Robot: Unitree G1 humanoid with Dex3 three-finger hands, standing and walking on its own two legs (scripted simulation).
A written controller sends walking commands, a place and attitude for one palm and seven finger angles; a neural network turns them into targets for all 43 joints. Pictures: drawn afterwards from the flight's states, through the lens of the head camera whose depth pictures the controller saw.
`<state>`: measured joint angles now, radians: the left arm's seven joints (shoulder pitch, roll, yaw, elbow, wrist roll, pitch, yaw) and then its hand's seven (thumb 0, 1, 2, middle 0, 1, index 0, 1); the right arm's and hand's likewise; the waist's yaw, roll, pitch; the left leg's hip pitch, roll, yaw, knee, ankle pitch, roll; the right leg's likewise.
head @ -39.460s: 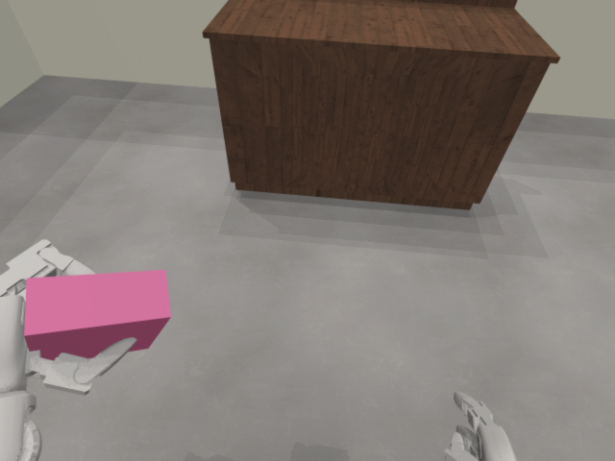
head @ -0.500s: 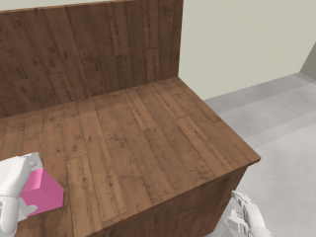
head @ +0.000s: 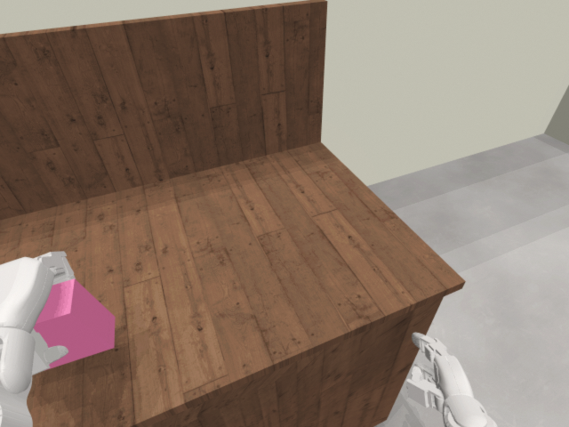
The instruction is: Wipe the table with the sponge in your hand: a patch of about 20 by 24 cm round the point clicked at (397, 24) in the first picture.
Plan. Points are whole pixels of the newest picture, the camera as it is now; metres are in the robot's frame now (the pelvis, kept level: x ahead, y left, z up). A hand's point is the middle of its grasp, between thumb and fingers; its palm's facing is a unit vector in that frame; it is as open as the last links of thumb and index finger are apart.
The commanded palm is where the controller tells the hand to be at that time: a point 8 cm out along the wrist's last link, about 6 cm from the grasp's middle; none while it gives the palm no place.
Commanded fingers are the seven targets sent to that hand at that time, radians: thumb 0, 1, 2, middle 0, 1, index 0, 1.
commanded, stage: lift the sponge slowly off the table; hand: left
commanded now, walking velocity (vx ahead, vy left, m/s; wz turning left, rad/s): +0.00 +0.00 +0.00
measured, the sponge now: (51, 336) +0.16 +0.34 +0.08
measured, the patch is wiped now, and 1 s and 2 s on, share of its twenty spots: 1.00 1.00 1.00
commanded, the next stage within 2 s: bring the sponge back beside the body in 0.90 s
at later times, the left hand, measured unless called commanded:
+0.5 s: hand (35, 287) +0.18 +0.34 +0.16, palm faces +0.14 -0.05 -0.99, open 9.1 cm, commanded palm +0.14 +0.34 +0.22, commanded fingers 0.00 0.10 1.30 -1.20 -1.60 -1.20 -1.60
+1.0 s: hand (34, 268) +0.19 +0.34 +0.18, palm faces +0.17 -0.06 -0.98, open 9.1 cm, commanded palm +0.14 +0.33 +0.24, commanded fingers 0.00 0.10 1.30 -1.20 -1.60 -1.20 -1.60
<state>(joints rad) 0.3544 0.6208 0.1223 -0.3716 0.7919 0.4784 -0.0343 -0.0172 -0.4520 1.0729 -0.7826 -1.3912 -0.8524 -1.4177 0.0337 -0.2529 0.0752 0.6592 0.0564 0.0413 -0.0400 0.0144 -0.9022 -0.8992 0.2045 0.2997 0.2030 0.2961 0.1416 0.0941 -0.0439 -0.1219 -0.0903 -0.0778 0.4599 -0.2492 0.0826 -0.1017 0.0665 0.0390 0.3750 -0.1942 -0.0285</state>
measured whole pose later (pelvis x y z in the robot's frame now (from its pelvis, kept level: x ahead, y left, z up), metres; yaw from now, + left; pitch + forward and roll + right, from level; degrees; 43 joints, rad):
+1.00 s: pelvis -0.02 -0.02 +0.00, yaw +1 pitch -4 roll -1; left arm 0.07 0.71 0.15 -0.24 0.75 0.49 -0.15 -0.02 -0.46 1.08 -0.79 -1.39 -0.85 -1.42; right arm -0.01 -0.25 0.10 0.65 0.08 0.02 -0.10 0.01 -0.90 -0.90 0.20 0.30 0.20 0.30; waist 0.14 0.10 -0.03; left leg -0.16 -0.09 -0.09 0.46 -0.22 0.06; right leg -0.15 0.07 0.02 0.40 -0.18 -0.04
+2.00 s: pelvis -0.01 -0.02 +0.00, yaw +0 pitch -4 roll -1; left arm 0.18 0.58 0.03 -0.46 0.73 0.60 -0.06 -0.02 -0.46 1.08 -0.79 -1.39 -0.85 -1.42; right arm 0.00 -0.26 0.10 0.63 0.07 0.02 -0.10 0.02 -0.90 -0.90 0.20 0.30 0.21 0.30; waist 0.15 0.10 -0.03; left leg -0.13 -0.08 -0.08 0.45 -0.23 0.05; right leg -0.13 0.08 0.03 0.40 -0.19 -0.05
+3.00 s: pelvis -0.03 -0.05 -0.02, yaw +4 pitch +3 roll -2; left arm 0.48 0.48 0.41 -0.75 -0.09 -0.04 0.12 -0.03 -0.46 1.07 -0.80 -1.40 -0.86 -1.43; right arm 0.25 -0.26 0.04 0.53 0.02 0.04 -0.09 0.01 -0.90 -0.90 0.21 0.30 0.21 0.30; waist 0.00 0.00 -0.03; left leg -0.39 -0.05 -0.12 0.66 -0.31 0.01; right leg -0.38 0.10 -0.06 0.55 -0.23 -0.08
